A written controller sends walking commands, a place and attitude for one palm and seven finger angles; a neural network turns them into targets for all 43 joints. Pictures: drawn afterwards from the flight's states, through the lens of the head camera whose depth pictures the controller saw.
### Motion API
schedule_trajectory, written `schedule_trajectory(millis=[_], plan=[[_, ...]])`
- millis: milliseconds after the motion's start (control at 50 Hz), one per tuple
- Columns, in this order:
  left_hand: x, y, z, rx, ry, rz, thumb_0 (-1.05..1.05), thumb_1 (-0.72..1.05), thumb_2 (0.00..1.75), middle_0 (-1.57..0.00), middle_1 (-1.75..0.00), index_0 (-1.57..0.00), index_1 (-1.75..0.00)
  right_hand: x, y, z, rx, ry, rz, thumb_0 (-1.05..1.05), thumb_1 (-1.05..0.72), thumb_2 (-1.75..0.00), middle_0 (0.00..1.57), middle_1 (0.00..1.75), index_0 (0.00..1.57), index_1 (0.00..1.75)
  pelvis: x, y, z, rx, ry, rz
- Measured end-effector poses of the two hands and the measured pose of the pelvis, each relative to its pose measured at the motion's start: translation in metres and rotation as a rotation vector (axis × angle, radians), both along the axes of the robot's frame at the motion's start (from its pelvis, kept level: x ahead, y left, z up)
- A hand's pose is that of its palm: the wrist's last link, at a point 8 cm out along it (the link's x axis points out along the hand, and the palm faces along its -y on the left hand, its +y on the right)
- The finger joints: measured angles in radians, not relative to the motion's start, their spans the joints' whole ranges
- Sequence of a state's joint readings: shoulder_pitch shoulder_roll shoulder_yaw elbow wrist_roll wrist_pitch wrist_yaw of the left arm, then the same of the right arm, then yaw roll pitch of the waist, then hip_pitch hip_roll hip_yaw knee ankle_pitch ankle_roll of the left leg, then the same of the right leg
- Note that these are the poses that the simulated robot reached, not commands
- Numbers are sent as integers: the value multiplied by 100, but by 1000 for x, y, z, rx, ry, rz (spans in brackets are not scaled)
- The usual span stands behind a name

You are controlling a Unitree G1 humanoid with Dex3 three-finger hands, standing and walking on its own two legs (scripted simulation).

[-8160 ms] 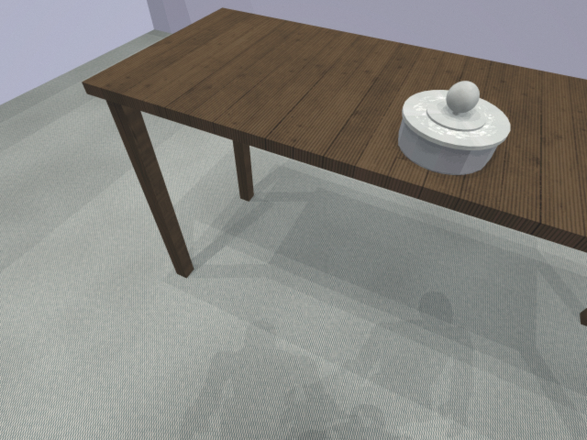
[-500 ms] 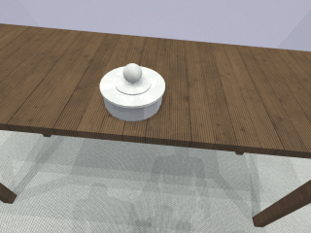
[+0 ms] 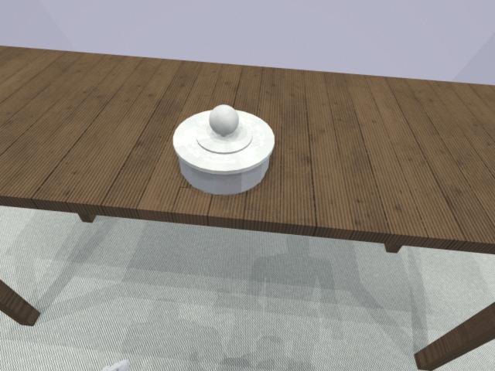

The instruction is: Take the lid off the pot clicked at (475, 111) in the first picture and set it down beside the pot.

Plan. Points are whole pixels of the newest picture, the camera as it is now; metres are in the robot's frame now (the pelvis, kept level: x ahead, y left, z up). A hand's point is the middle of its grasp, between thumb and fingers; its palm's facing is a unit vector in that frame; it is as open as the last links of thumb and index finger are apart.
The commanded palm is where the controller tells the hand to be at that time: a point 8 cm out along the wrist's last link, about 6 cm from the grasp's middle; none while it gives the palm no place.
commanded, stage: lift the closed hand beside the body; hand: left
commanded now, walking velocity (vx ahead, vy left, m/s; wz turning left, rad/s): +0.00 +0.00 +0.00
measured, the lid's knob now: (224, 120) +0.48 +0.09 +0.17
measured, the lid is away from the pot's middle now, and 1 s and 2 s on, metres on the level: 0.00 0.00 0.00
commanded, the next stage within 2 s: raise the hand higher, near the body in 0.50 s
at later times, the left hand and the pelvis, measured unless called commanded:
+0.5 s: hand (99, 342) +0.14 +0.20 +0.06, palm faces +0.32 -0.88 -0.34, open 3.1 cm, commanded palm +0.09 +0.24 +0.11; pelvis +0.01 -0.03 +0.00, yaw +1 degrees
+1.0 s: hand (93, 273) +0.19 +0.20 +0.15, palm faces +0.34 -0.80 -0.49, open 3.1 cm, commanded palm +0.13 +0.24 +0.18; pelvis +0.04 -0.04 +0.01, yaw -1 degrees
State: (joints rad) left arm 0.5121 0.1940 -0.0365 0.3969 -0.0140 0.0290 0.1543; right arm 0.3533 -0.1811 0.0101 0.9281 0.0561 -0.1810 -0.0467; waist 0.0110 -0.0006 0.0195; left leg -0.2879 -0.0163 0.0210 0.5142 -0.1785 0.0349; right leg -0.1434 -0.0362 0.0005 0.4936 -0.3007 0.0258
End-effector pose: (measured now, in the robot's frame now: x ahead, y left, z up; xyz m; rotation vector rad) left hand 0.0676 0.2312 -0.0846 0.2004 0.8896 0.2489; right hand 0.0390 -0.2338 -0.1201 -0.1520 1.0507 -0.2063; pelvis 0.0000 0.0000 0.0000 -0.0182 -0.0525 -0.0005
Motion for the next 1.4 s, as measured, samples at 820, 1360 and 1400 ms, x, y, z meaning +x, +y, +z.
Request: schedule_trajectory(millis=[820, 1360, 1400], plan=[[74, 11, 236, 416, -768, -140, 1, 90, 90, -129, -149, -129, -150, 174, -14, 52, 17, -444, 133, 2, -90, -90, 20, 30, 20, 30, 35, -35, 5, 12, -11, -11], [105, 6, 299, 494, -1085, -178, 1, 89, 90, -130, -150, -130, -150, 205, 2, 66, 35, -500, 200, 2, -91, -90, 20, 30, 20, 30, 42, -34, 5, 14, -17, -12], [106, 7, 303, 499, -1109, -181, 1, 89, 90, -130, -150, -130, -150, 202, 2, 64, 35, -486, 202, 2, -91, -90, 20, 30, 20, 30, 41, -33, 5, 14, -18, -13]])
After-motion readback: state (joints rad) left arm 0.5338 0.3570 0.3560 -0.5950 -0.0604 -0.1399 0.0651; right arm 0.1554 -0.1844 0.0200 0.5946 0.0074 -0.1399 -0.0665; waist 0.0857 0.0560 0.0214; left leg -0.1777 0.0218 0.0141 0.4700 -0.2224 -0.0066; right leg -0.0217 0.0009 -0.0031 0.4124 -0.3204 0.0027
